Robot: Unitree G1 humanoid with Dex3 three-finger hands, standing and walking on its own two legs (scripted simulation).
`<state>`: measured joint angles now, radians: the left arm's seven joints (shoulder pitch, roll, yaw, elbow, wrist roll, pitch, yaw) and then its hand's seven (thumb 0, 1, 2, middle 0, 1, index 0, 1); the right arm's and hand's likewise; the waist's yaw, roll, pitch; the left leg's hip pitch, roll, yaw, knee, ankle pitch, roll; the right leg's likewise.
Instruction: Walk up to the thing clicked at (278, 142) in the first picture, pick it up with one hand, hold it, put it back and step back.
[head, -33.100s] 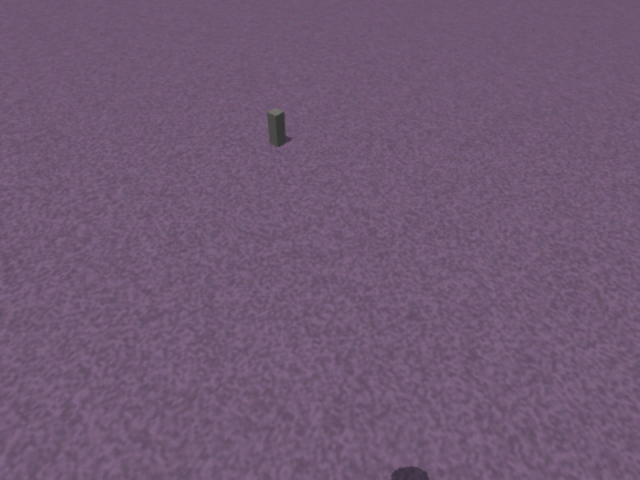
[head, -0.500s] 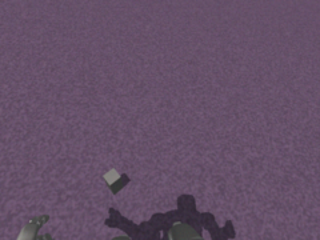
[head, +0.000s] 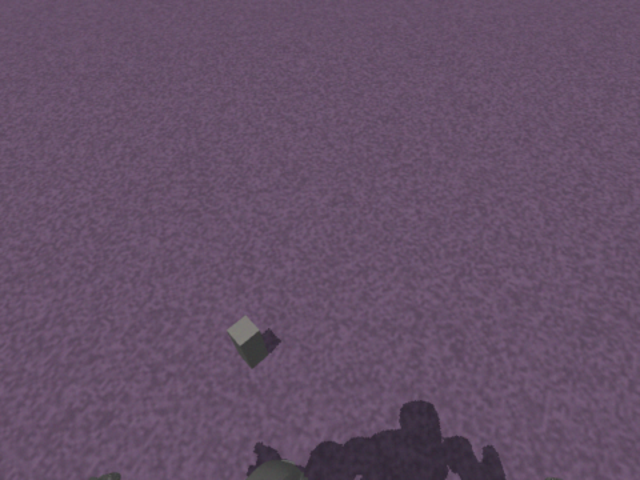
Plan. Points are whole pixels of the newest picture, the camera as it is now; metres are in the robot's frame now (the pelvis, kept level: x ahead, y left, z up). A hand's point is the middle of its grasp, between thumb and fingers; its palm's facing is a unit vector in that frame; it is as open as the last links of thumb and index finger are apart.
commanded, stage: step back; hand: left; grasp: from the side
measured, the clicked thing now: (248, 343) +0.56 +0.25 -0.66
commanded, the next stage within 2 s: none
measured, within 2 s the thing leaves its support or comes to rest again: neither
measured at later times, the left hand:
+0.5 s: hand out of the picture -0.07 +0.27 -0.16, palm faces -0.03 -0.92 -0.38, open 7.4 cm
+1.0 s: hand out of the picture -0.20 +0.25 -0.15, palm faces +0.05 -0.92 -0.39, open 7.4 cm
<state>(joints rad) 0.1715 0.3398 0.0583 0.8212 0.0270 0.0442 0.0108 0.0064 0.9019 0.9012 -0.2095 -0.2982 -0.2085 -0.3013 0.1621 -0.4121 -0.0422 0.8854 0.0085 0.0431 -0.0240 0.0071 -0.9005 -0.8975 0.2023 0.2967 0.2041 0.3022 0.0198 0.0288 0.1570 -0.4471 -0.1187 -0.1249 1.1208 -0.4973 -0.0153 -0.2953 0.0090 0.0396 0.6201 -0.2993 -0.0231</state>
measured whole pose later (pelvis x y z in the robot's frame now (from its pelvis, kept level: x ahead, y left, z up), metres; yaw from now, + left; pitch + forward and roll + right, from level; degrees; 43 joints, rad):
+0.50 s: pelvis -0.16 +0.00 +0.00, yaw -2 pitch -2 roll -1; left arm 0.19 0.40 0.08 0.83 0.01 0.06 0.01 0.01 0.91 0.90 -0.21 -0.30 -0.20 -0.30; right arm 0.10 -0.37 -0.04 0.80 -0.03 0.02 -0.01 0.01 -0.90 -0.90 0.21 0.30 0.21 0.30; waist 0.02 -0.02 0.19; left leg -0.39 0.05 0.01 0.61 -0.19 0.02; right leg -0.30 0.04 0.10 0.88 -0.50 0.03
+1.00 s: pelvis -0.33 -0.02 -0.01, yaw +4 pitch -3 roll +0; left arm 0.08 0.40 0.06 0.80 0.01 0.08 0.03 0.00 0.90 0.90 -0.21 -0.30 -0.21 -0.30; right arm 0.21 -0.36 -0.03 0.88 -0.04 0.03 0.00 0.01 -0.90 -0.90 0.20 0.30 0.21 0.30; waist -0.01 -0.03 0.18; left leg -0.29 -0.02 -0.03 0.65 -0.31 0.02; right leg -0.49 0.07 0.11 1.11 -0.54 -0.01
